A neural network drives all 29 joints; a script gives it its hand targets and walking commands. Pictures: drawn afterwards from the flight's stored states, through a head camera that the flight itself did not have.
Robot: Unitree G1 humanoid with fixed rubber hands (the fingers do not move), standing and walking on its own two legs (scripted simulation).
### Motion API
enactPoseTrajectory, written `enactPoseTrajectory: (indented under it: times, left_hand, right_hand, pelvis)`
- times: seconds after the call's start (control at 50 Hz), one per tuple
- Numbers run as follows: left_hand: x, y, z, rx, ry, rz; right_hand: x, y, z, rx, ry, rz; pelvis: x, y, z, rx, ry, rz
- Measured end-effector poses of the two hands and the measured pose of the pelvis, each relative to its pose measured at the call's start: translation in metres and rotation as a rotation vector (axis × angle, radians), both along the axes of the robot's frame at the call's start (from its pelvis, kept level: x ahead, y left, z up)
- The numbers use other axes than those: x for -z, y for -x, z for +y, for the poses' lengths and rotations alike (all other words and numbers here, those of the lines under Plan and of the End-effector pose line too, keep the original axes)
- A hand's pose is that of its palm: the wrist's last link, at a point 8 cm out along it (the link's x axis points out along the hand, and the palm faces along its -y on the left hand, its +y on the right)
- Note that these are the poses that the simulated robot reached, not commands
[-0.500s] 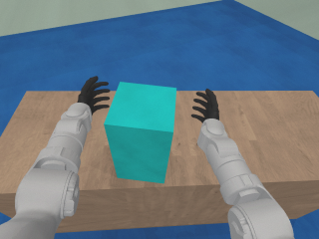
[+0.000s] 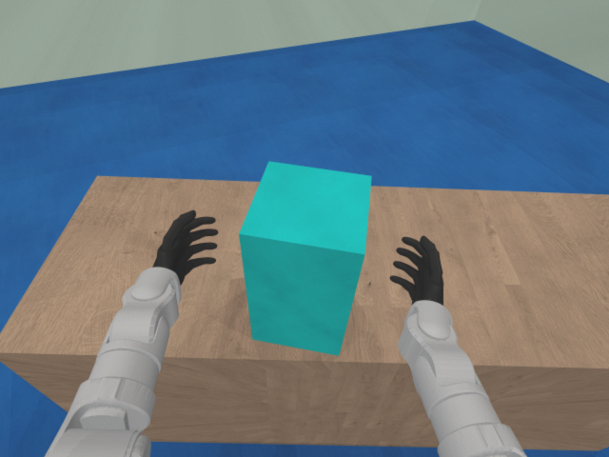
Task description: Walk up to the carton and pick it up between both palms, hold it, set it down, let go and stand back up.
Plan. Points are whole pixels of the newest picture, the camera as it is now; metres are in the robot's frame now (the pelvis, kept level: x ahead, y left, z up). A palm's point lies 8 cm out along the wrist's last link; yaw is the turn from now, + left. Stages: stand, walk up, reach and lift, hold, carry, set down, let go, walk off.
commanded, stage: set down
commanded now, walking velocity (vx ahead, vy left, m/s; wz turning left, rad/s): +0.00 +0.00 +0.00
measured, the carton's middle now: (306, 265) +0.46 +0.01 -0.04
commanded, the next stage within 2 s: none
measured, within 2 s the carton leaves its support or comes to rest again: neither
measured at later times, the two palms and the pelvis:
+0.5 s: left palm (160, 340) +0.30 +0.21 -0.01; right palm (416, 351) +0.28 -0.13 +0.00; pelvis +0.00 -0.01 -0.01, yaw +1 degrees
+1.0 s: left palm (151, 402) +0.24 +0.22 -0.05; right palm (429, 409) +0.22 -0.15 -0.05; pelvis +0.01 +0.00 -0.01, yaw +1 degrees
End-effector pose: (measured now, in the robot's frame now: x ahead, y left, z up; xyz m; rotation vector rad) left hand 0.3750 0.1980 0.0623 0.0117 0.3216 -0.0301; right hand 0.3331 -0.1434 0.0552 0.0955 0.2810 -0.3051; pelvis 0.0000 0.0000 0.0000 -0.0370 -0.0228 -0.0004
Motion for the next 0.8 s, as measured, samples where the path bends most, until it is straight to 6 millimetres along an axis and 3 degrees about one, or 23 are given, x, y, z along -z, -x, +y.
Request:
enactPoseTrajectory:
  times: [0.16,0.28,0.54,0.8]
  left_hand:
    - [0.038,0.039,-0.001,0.001,0.013,0.029]
    - [0.062,0.061,0.001,-0.014,0.019,0.041]
    - [0.072,0.076,0.018,-0.016,-0.009,0.0]
    - [0.11,0.126,0.021,0.012,-0.027,0.087]
  right_hand:
    - [0.032,0.037,-0.002,0.021,0.004,0.014]
    - [0.048,0.05,-0.004,0.012,0.022,0.025]
    - [0.059,0.054,0.011,-0.016,0.023,0.001]
    - [0.103,0.105,0.0,0.001,0.052,0.068]
  pelvis:
    - [0.002,0.004,-0.003,-0.002,0.0,-0.018]
    - [0.006,0.009,-0.007,-0.007,-0.003,0.002]
    - [0.009,-0.001,-0.012,-0.019,0.002,0.021]
    - [0.01,-0.01,-0.005,-0.016,0.013,-0.01]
